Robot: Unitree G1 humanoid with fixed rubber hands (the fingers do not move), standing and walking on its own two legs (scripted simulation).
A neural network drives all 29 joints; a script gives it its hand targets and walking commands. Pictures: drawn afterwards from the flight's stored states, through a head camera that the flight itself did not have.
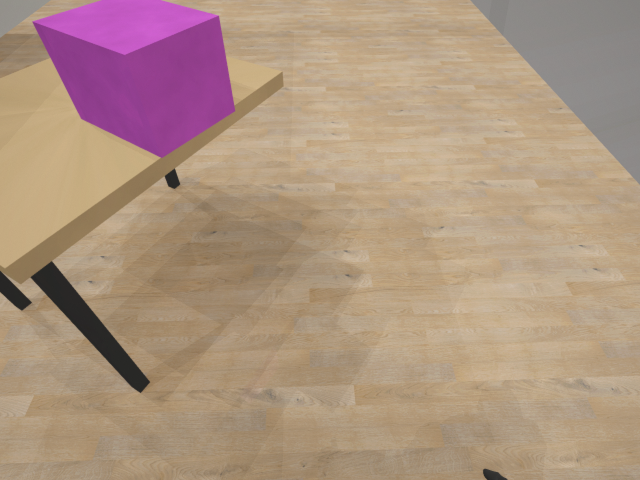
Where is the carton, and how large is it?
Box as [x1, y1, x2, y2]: [32, 0, 234, 157]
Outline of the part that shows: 32,21 80,117 152,153 162,157 234,111 219,19 217,15 161,0 100,0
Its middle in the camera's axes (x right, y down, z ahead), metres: -0.42 -0.40 +0.93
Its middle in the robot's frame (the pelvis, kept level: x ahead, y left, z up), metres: +0.99 +0.41 +0.05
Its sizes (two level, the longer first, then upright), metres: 0.305 0.251 0.232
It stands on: a table, 0.69 m high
